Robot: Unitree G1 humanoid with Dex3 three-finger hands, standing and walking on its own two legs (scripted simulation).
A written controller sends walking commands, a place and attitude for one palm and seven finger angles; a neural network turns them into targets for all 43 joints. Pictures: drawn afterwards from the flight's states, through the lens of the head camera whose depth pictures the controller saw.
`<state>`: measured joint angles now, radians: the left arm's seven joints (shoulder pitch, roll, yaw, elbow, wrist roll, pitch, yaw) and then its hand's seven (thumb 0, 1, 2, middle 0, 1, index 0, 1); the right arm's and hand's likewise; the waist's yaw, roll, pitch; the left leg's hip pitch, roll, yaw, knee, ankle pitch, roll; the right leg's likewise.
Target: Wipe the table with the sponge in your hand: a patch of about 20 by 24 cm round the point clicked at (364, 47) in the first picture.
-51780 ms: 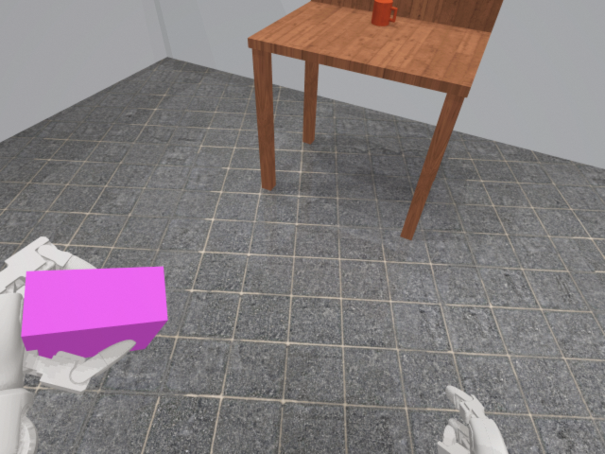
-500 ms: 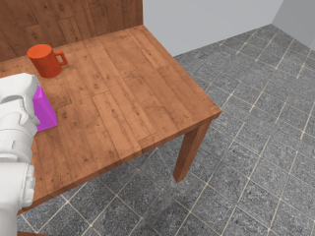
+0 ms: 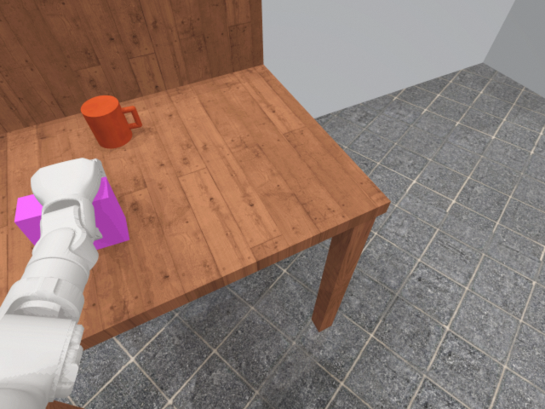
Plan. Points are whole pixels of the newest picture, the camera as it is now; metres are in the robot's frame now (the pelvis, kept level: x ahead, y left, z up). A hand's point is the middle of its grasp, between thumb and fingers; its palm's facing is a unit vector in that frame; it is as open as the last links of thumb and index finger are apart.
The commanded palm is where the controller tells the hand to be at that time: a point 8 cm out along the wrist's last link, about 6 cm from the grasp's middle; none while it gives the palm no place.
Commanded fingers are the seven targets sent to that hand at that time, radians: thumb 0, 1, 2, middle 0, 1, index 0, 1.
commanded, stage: wipe back along the first lane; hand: left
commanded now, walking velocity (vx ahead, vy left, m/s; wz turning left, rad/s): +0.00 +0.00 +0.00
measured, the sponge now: (82, 226) +0.40 +0.33 +0.02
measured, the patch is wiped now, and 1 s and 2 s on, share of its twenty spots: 1.00 1.00 1.00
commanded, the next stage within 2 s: lift the sponge slowly off the table in 1.08 s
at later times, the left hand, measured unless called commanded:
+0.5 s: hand (88, 228) +0.37 +0.29 +0.06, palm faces -0.04 -0.02 -1.00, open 9.7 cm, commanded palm +0.33 +0.27 +0.09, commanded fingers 0.00 0.10 1.30 -1.20 -1.60 -1.20 -1.60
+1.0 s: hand (95, 255) +0.32 +0.26 +0.06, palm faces -0.02 -0.03 -1.00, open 9.7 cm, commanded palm +0.28 +0.25 +0.09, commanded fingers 0.00 0.10 1.30 -1.20 -1.60 -1.20 -1.60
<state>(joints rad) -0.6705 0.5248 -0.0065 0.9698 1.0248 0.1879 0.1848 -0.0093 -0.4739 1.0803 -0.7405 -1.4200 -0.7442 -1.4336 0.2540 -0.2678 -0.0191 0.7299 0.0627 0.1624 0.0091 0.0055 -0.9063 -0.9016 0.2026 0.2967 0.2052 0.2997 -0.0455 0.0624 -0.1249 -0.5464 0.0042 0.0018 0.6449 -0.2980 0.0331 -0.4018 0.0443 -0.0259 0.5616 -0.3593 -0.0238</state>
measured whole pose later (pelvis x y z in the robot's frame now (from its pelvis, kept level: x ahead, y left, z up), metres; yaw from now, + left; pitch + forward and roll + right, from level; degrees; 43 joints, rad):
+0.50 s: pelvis +0.00 +0.00 +0.00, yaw +1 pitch +8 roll -1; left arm -0.47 0.42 -0.10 0.69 0.98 0.33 0.19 -0.01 -0.46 1.08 -0.72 -1.44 -0.73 -1.45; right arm 0.19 -0.27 -0.01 0.70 0.07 0.18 0.00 0.01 -0.91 -0.90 0.20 0.30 0.20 0.30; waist 0.00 0.07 -0.13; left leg -0.46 -0.01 0.00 0.62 -0.29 0.04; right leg -0.32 0.03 -0.03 0.54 -0.36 -0.02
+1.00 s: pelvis +0.01 -0.01 +0.01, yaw +1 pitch +5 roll +0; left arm -0.22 0.38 -0.15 0.37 0.98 0.41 0.16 0.01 -0.46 1.08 -0.72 -1.45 -0.72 -1.46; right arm 0.11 -0.27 0.00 0.66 0.08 0.15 0.00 0.01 -0.91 -0.90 0.20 0.30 0.20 0.30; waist 0.04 0.08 -0.11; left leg -0.37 -0.01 0.00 0.58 -0.30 0.02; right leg -0.23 0.03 -0.03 0.52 -0.37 -0.04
